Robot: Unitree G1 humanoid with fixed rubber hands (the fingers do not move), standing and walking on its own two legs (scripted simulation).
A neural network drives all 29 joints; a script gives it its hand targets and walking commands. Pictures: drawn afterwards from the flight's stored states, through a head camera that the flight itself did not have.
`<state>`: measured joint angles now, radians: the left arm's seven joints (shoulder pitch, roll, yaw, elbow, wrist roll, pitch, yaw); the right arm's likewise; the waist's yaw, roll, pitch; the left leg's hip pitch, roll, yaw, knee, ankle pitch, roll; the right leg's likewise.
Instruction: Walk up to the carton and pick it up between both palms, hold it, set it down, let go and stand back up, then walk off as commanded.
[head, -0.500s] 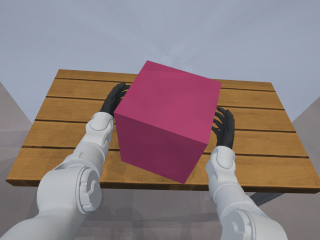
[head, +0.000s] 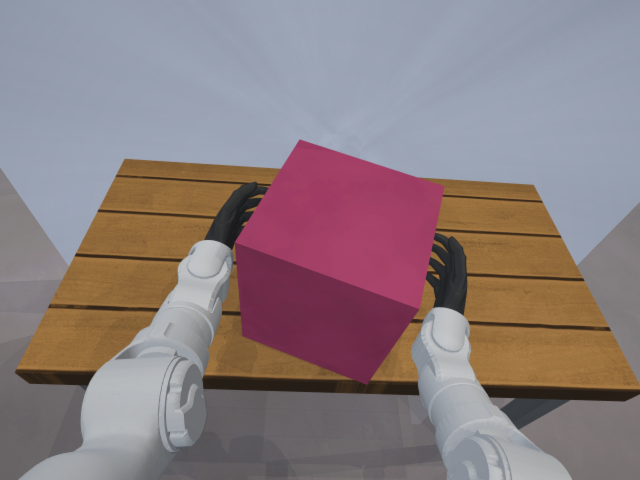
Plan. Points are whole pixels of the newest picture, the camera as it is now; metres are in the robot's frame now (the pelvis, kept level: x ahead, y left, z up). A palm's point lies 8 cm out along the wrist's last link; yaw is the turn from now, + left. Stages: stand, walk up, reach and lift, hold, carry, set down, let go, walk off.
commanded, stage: reach and lift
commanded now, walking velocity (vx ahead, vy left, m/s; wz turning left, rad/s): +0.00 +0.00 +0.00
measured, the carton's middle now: (334, 267) +0.43 -0.05 +0.00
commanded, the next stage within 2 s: none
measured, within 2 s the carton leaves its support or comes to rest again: neither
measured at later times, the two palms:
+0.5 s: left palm (229, 228) +0.42 +0.09 +0.12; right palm (474, 280) +0.34 -0.19 +0.10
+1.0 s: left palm (211, 213) +0.39 +0.11 +0.17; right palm (487, 250) +0.35 -0.19 +0.15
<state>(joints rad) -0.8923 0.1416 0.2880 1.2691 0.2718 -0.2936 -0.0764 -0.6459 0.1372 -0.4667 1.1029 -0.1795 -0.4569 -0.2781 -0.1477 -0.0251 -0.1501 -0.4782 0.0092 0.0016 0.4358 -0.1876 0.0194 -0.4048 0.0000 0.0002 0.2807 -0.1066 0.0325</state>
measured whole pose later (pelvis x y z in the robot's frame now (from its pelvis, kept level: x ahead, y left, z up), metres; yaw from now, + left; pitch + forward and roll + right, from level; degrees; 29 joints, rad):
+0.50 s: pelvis -0.02 -0.01 +0.00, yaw +0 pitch +9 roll -2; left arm -0.85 0.11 0.18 1.10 0.17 -0.09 0.00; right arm -0.66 0.07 -0.31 0.95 -0.03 -0.14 -0.27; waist -0.15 -0.02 -0.19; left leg -0.41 0.01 0.00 0.40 -0.15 0.01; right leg -0.35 0.00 0.00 0.27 -0.09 0.03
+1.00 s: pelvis -0.03 -0.01 +0.00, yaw +0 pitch +3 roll -2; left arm -0.84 0.05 0.28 0.85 0.26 0.26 0.00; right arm -0.77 0.01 -0.29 0.95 -0.03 0.04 -0.23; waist -0.12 -0.03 -0.15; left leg -0.29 0.01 0.00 0.39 -0.15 0.01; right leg -0.23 0.00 0.00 0.27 -0.09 0.03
